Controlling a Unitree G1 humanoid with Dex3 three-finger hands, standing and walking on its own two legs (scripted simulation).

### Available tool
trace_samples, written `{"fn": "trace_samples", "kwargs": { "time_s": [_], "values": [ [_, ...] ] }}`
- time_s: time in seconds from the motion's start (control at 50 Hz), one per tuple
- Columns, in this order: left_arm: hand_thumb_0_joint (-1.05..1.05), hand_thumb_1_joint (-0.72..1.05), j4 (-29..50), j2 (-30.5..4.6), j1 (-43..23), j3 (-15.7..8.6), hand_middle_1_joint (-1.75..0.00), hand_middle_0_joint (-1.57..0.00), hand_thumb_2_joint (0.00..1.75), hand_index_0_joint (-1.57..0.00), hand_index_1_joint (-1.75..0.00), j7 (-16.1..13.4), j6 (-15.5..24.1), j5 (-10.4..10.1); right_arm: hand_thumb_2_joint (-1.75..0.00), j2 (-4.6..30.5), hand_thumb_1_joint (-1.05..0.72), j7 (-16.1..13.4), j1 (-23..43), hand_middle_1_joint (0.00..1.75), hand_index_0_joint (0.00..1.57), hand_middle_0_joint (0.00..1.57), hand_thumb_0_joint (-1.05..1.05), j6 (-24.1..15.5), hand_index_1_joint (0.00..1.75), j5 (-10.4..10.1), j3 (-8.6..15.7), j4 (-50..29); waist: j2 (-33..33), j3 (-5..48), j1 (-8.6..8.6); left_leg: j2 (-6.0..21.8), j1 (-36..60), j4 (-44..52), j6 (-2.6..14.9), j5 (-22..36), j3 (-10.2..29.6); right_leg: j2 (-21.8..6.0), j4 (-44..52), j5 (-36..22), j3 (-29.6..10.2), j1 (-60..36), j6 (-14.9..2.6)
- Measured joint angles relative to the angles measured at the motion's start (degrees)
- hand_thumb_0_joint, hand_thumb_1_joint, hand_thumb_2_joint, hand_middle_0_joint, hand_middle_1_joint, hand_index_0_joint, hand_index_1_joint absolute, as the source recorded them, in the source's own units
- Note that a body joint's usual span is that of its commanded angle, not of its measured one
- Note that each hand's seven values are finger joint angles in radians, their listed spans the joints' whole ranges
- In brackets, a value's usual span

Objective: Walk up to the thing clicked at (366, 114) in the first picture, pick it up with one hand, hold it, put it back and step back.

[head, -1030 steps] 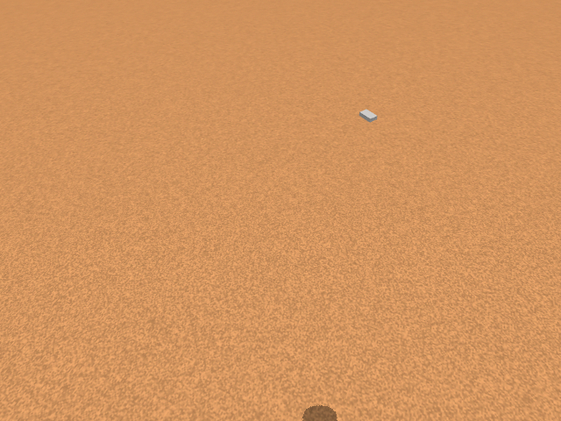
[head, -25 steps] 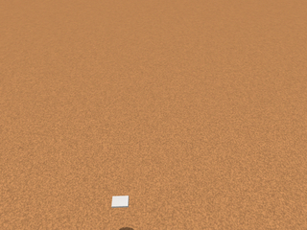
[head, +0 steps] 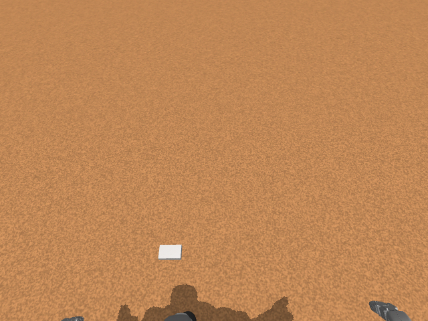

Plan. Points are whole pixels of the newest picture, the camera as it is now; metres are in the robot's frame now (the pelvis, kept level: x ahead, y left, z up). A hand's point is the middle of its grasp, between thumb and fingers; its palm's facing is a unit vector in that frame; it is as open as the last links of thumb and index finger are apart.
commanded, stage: walk up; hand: left
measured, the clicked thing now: (170, 252) +0.47 +0.25 -0.75
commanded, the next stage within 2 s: none
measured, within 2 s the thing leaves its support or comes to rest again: neither
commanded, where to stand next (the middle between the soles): +0.08 +0.02 m, yaw +0 degrees
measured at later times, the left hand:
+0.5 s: hand out of the picture -0.01 +0.28 -0.15, palm faces +0.08 -0.91 -0.40, open 7.3 cm
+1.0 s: hand out of the picture +0.08 +0.29 -0.15, palm faces +0.02 -0.93 -0.37, open 7.3 cm
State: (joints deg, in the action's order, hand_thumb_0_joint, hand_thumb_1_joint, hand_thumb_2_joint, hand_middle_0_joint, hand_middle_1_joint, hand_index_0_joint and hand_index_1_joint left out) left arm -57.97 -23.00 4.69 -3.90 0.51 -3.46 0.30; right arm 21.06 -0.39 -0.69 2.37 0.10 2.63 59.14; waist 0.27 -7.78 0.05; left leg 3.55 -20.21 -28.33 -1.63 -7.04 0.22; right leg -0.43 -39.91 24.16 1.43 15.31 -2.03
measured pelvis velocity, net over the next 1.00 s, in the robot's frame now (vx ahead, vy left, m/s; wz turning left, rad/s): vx -0.02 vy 0.02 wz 0.03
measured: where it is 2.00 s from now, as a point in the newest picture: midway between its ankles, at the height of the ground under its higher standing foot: outside the picture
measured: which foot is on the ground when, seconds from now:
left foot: down 0.00-0.06, up 0.08-0.38, down 0.40-1.00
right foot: down 0.00-1.00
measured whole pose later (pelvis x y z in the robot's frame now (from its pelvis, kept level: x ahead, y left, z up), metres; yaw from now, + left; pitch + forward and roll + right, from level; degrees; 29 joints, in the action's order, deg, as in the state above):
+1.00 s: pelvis -0.02 +0.02 +0.00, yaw +2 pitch -3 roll +0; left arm -56.1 -22.1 6.5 -1.6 -0.1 0.5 0.4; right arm 20.3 1.1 -8.4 1.8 1.0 2.1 57.5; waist 1.0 -6.5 -0.1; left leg 0.7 -11.1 -34.0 -0.2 -20.3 -1.2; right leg -2.0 -33.6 12.5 -2.5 18.5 -0.1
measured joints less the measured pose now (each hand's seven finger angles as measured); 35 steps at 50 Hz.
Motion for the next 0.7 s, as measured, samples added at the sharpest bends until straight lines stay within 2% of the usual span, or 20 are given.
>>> {"fn": "trace_samples", "kwargs": {
  "time_s": [0.04,0.06,0.08,0.12,0.16,0.2,0.28,0.36,0.4,0.42,0.44,0.5,0.54,0.58,0.62,0.66,0.68,0.7],
  "values": [
    [0.00,0.91,1.50,-0.24,1.08,-0.40,-0.30,-0.21,0.90,-0.21,-0.30,0.16,0.05,0.15,-0.90,0.84,-0.90,-0.11,0.10,0.30,0.21,0.20,0.00,0.93,0.30,0.52,0.42,-1.54,-0.43,0.15,-0.63,0.48,-2.67,-3.36,-0.28,-0.91,0.20,0.10,1.07,-0.65,0.02,-0.24,-0.86],
    [0.00,0.91,2.00,-0.13,1.76,-0.60,-0.30,-0.21,0.90,-0.21,-0.30,0.12,0.35,0.51,-0.90,1.40,-0.90,-0.18,0.38,0.30,0.21,0.20,0.00,1.29,0.30,0.46,0.59,-2.18,-0.82,0.04,-0.94,0.60,-4.30,-5.88,0.40,-2.09,0.48,0.11,2.30,-2.44,-0.13,-0.23,-0.27],
    [0.00,0.91,2.18,0.45,2.15,-0.72,-0.30,-0.21,0.90,-0.21,-0.30,0.07,0.53,1.01,-0.90,2.01,-0.90,-0.42,0.73,0.30,0.21,0.20,0.00,1.57,0.30,0.40,0.84,-2.71,-1.78,-0.76,-0.78,-0.19,-5.79,-9.57,0.98,-7.52,2.62,0.45,1.25,-2.37,0.38,0.18,0.21],
    [0.00,0.91,2.66,1.33,3.35,-0.38,-0.30,-0.21,0.90,-0.21,-0.30,0.19,0.68,1.90,-0.90,2.34,-0.90,-0.83,0.32,0.30,0.21,0.20,0.00,2.02,0.30,0.52,1.26,-3.87,-1.79,-1.51,-1.38,-4.26,-8.55,-20.14,1.80,-18.19,6.07,-0.13,0.12,-2.27,0.04,1.13,0.27],
    [0.00,0.91,2.54,2.42,4.43,-0.10,-0.30,-0.21,0.90,-0.21,-0.30,-0.07,0.96,2.15,-0.90,2.61,-0.90,-0.53,-0.75,0.30,0.21,0.20,0.00,1.91,0.30,0.29,1.52,-4.68,-2.10,-1.77,-1.65,-7.30,-9.93,-29.80,1.83,-19.61,7.88,-0.52,1.99,-3.68,-0.10,0.88,0.30],
    [0.00,0.91,2.40,3.29,5.17,0.16,-0.30,-0.21,0.90,-0.21,-0.30,-0.34,1.46,2.41,-0.90,2.82,-0.90,-0.02,-2.73,0.30,0.21,0.20,0.00,1.41,0.30,0.13,1.52,-5.04,-2.81,-1.46,-1.43,-8.02,-8.98,-33.54,1.39,-18.02,8.00,-0.63,4.64,-5.21,0.64,0.04,0.32],
    [0.00,0.91,4.36,3.92,7.38,0.19,-0.30,-0.21,0.90,-0.21,-0.30,-0.46,3.75,2.70,-0.90,2.61,-0.90,1.31,-7.84,0.30,0.21,0.20,0.00,1.57,0.30,1.40,0.93,-3.68,-3.28,0.49,-1.49,-5.79,-1.80,-25.17,0.91,-19.05,6.24,-1.41,7.64,-6.02,2.90,-2.10,0.27],
    [0.00,0.90,6.82,2.59,9.79,-0.10,-0.30,-0.21,0.90,-0.21,-0.30,0.17,5.30,2.29,-0.90,1.64,-0.90,2.42,-10.16,0.30,0.21,0.20,0.01,1.04,0.30,2.19,0.46,-2.79,-1.91,1.23,-1.82,-3.56,4.02,-13.08,1.67,-21.37,3.44,-3.08,7.47,-5.26,4.57,-3.32,0.90],
    [0.00,0.90,7.20,1.51,10.77,-0.14,-0.30,-0.21,0.90,-0.21,-0.30,0.47,4.98,2.01,-0.90,1.15,-0.90,2.55,-10.28,0.30,0.21,0.20,0.01,-0.16,0.30,2.02,0.52,-3.12,-1.06,1.28,-1.86,-3.18,7.05,-5.36,2.32,-16.99,1.79,-3.84,6.20,-4.47,4.76,-3.24,1.60],
    [0.00,0.90,7.13,0.88,11.16,-0.15,-0.30,-0.21,0.90,-0.21,-0.30,0.50,4.61,1.79,-0.90,0.73,-0.90,2.45,-10.11,0.30,0.21,0.20,0.01,-0.92,0.30,1.96,0.65,-3.39,-0.18,1.11,-1.89,-3.62,8.36,-2.35,1.95,-10.92,1.15,-4.52,4.76,-3.69,4.37,-2.96,2.01],
    [0.00,0.90,6.77,0.30,11.53,-0.21,-0.30,-0.21,0.90,-0.21,-0.30,0.40,4.11,1.56,-0.90,0.07,-0.90,2.28,-9.85,0.30,0.21,0.20,0.01,-1.61,0.30,2.05,0.74,-3.73,1.16,0.95,-2.17,-4.33,9.27,-1.50,1.41,-8.78,0.18,-5.33,2.62,-3.10,3.25,-2.30,1.69],
    [0.00,0.91,4.77,-0.14,11.85,-0.02,-0.30,-0.21,0.90,-0.21,-0.30,0.16,2.59,1.18,-0.90,-0.87,-0.90,2.20,-10.50,0.30,0.21,0.20,0.01,-3.15,0.30,1.77,0.35,-5.63,1.36,2.58,-1.25,-3.68,9.73,-2.10,1.56,-10.25,0.05,-2.48,-6.35,4.70,-0.82,1.30,0.80],
    [0.00,0.91,4.35,-0.40,11.72,0.12,-0.30,-0.21,0.90,-0.21,-0.30,0.21,2.81,0.81,-0.90,-1.12,-0.90,1.94,-10.93,0.30,0.21,0.20,0.00,-3.49,0.30,1.64,-0.13,-6.53,1.33,3.10,-0.85,-3.03,10.72,-1.42,1.58,-10.44,0.13,-1.14,-8.52,5.87,-2.34,2.82,0.54],
    [0.00,0.91,4.24,-0.44,11.48,0.33,-0.30,-0.21,0.90,-0.21,-0.30,0.33,3.59,0.59,-0.90,-0.91,-0.90,1.69,-10.95,0.30,0.21,0.20,0.00,-3.50,0.30,1.50,-0.47,-7.05,1.16,3.30,-0.62,-2.49,11.40,-1.31,1.05,-10.69,-0.04,-1.15,-5.68,4.05,-2.30,3.27,0.78],
    [0.00,0.91,4.08,-0.27,10.93,0.57,-0.30,-0.21,0.90,-0.21,-0.30,0.25,4.31,0.50,-0.90,-0.46,-0.90,1.48,-10.41,0.30,0.21,0.20,0.00,-2.94,0.30,1.27,-0.70,-7.27,0.73,3.14,-0.40,-1.95,11.46,-2.80,0.40,-11.75,-0.19,-1.35,0.36,-0.22,-1.56,2.25,1.07],
    [0.00,0.91,3.72,0.01,10.03,0.75,-0.30,-0.21,0.90,-0.21,-0.30,-0.13,4.95,0.58,-0.90,0.03,-0.90,1.26,-9.49,0.30,0.21,0.20,0.00,-1.98,0.30,0.63,-0.83,-7.30,0.10,2.67,-0.48,-1.30,10.87,-6.08,-0.27,-13.83,-0.34,-0.98,5.79,-10.58,-1.22,0.66,1.47],
    [0.00,0.91,3.31,0.56,9.27,0.88,-0.30,-0.21,0.90,-0.21,-0.30,-0.39,5.11,0.73,-0.90,0.35,-0.90,1.09,-8.86,0.30,0.21,0.20,0.00,-1.38,0.30,0.19,-0.72,-7.07,-0.96,2.36,-0.32,-0.58,10.39,-7.76,-0.24,-14.75,0.07,-0.34,5.55,-11.38,-0.76,0.51,1.76],
    [0.00,0.91,3.10,1.05,8.58,1.22,-0.30,-0.21,0.90,-0.21,-0.30,-0.49,5.17,0.78,-0.90,0.54,-0.90,0.86,-8.35,0.30,0.21,0.20,0.00,-0.72,0.30,-0.19,-0.55,-6.80,-1.68,2.42,-0.21,-0.57,9.53,-9.55,0.51,-16.69,0.71,-0.05,5.06,-10.66,-0.45,0.79,1.83]
  ]
}}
